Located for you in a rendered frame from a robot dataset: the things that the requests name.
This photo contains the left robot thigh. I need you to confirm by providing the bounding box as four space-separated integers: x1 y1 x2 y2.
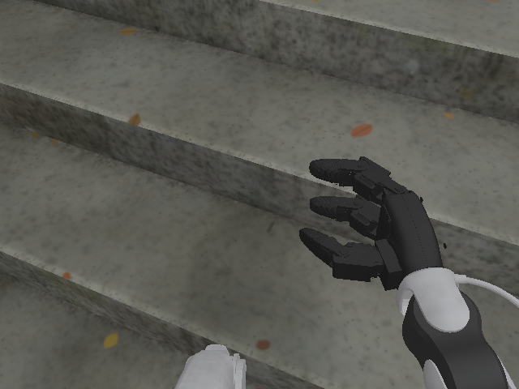
174 350 247 389

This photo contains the left robot shin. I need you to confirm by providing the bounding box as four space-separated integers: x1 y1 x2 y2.
184 344 229 369

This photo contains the robot right hand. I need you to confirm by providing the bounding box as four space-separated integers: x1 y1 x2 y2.
299 156 447 291

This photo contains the robot right forearm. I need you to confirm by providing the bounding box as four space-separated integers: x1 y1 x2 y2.
396 267 517 389

